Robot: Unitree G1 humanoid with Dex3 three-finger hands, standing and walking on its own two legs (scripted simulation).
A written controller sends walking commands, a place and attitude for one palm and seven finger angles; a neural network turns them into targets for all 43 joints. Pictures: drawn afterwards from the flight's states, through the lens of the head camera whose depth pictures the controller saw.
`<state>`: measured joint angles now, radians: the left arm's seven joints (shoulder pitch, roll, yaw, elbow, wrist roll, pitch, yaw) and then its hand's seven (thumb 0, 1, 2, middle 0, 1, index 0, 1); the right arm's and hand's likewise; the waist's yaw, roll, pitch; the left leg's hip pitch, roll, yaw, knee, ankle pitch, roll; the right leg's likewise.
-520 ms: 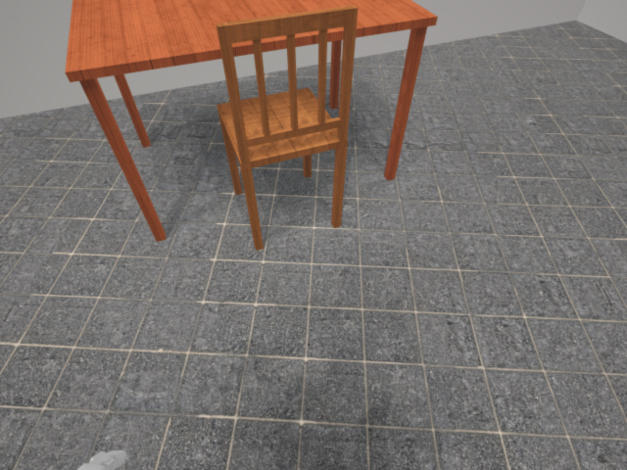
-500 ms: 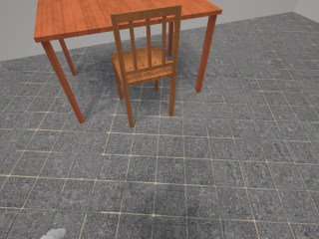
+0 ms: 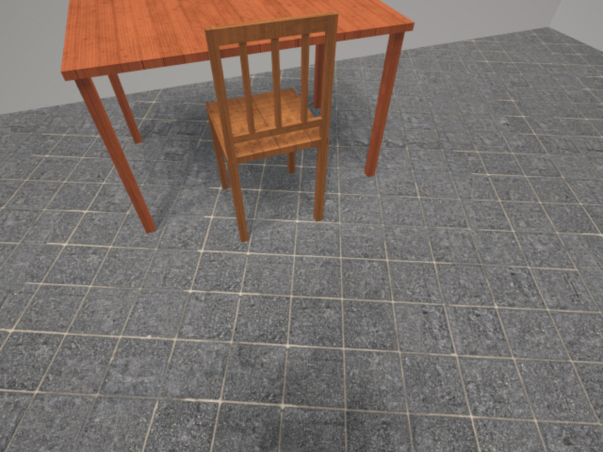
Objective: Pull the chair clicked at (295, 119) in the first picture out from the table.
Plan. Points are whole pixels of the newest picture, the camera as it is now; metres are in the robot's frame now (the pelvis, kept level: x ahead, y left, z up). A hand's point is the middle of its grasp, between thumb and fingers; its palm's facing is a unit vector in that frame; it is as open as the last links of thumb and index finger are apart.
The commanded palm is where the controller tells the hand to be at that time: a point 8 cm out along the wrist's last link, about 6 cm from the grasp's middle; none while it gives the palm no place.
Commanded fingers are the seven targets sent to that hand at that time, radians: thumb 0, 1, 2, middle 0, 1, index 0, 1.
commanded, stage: stand and wait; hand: left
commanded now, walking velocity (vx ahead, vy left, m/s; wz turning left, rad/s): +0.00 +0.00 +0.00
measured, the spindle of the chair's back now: (276, 85) +1.14 +0.14 -0.09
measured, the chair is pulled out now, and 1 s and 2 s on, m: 0.00 0.00 0.00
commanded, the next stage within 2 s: look at it before walking up in 0.30 s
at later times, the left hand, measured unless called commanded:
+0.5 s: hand out of the picture +0.07 +0.24 -0.15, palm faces -0.04 -0.94 -0.33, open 7.4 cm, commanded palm none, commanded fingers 0.00 0.90 0.90 -0.20 -0.30 -0.20 -0.30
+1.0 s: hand out of the picture +0.06 +0.25 -0.15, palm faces -0.05 -0.94 -0.33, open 7.4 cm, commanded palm none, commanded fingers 0.00 0.90 0.90 -0.20 -0.30 -0.20 -0.30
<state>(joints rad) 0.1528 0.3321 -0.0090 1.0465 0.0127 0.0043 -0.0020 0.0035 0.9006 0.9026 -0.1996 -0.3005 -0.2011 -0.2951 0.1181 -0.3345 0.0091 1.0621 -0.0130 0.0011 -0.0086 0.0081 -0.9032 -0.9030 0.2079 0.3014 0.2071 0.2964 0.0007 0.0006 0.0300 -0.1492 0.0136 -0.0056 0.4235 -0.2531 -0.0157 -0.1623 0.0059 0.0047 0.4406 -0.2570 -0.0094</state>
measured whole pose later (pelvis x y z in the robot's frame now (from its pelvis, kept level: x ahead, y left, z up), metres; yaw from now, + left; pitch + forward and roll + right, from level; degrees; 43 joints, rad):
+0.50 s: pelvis -0.01 +0.00 +0.00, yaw -1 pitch -2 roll +0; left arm 0.13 0.33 -0.01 1.08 0.01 0.00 0.00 0.00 0.90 0.90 -0.20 -0.30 -0.20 -0.29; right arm 0.13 -0.33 0.01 1.11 -0.01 -0.01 0.00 0.01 -0.90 -0.90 0.21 0.30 0.21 0.30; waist -0.01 0.00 0.02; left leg -0.14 0.02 0.01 0.38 -0.22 -0.02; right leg -0.16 0.01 0.02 0.40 -0.22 -0.01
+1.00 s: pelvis -0.01 +0.00 +0.00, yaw -1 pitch -2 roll +0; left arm 0.15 0.34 -0.01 1.09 0.01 0.00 0.00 0.00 0.90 0.90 -0.20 -0.30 -0.20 -0.29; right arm 0.12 -0.33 0.01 1.11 -0.01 -0.01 0.00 0.01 -0.90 -0.90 0.21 0.30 0.21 0.30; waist 0.00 0.00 0.03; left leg -0.13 0.02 0.01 0.37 -0.21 -0.01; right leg -0.15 0.01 0.02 0.38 -0.20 0.00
